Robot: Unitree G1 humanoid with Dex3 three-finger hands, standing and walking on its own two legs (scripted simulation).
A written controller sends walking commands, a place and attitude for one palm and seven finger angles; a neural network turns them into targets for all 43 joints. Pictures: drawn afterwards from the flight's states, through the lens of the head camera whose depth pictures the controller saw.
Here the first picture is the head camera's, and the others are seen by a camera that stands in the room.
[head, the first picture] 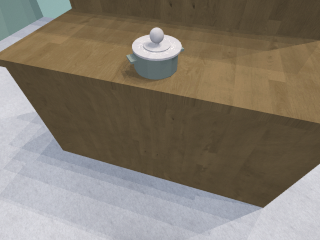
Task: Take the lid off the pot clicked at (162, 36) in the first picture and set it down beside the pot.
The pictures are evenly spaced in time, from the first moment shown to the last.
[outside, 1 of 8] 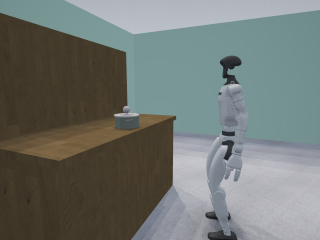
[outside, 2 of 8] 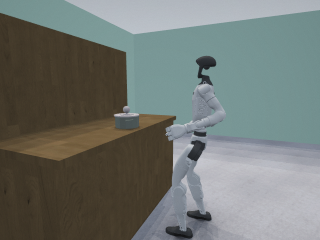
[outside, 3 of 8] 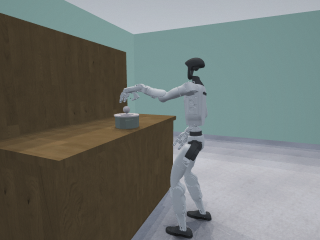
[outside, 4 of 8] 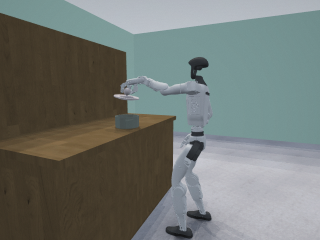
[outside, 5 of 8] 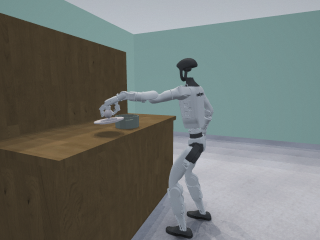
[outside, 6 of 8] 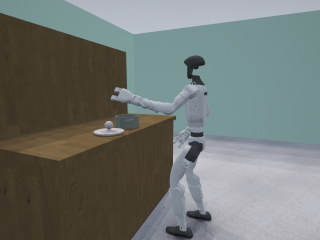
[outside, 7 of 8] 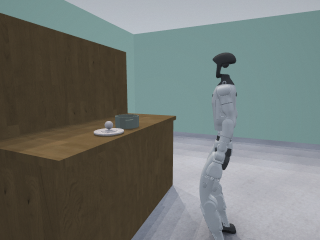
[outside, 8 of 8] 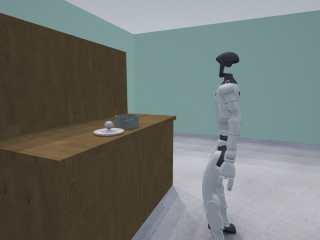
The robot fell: no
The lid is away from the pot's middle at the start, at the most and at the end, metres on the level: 0.01 0.24 0.24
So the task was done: yes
